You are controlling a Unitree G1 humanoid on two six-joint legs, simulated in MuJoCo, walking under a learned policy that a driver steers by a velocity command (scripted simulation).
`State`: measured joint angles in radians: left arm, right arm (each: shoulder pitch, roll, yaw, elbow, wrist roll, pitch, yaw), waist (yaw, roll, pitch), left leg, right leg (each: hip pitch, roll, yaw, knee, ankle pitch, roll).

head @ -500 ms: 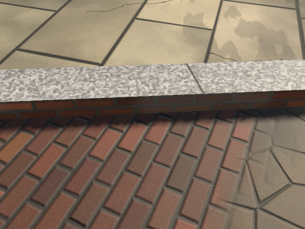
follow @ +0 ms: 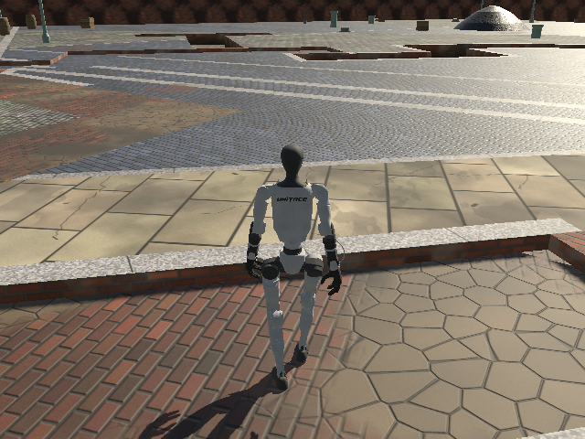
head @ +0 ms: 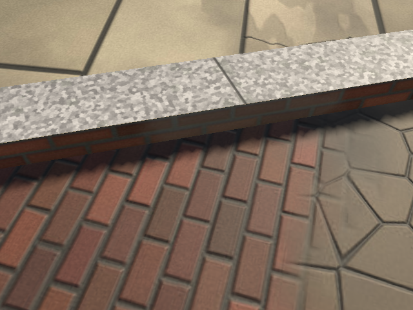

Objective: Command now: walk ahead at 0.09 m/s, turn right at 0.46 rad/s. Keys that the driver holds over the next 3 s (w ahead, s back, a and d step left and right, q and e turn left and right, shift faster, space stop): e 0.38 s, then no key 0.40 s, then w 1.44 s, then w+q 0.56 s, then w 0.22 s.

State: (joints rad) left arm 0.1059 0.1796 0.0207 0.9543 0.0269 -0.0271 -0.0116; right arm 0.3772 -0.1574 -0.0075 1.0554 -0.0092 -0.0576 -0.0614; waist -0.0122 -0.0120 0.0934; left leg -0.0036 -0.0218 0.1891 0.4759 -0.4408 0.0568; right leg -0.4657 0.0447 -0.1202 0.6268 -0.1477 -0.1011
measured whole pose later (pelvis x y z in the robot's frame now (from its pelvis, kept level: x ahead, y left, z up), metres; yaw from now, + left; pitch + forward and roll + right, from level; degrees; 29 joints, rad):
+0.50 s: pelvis +0.05 +0.01 +0.01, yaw -15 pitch +1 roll +1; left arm 0.23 0.26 0.09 0.87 0.03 0.03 0.01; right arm 0.15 -0.25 -0.05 0.84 -0.01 0.04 -0.04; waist 0.05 -0.01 0.03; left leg -0.42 -0.01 -0.06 0.81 -0.40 -0.03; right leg -0.32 0.16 0.14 0.38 -0.07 -0.11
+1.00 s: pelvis +0.09 +0.03 +0.02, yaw -18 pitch +0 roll +0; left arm 0.18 0.25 0.04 0.95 0.02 0.00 0.00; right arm 0.33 -0.23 -0.05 0.93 -0.03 -0.01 -0.01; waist -0.04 0.00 0.02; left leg -0.11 -0.03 -0.02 0.35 -0.25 0.05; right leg -0.19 0.03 -0.01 0.56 -0.41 -0.04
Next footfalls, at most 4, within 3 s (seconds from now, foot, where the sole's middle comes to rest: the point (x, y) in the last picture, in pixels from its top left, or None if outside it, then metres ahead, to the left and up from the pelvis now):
0.02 right None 0.15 -0.05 -0.76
0.60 left None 0.12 0.12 -0.76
1.04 right None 0.07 -0.07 -0.76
1.48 left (215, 300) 0.47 -0.01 -0.76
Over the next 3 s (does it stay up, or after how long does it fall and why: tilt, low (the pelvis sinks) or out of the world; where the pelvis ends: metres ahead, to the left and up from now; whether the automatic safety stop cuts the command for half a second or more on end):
stays up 1.09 -0.25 0.01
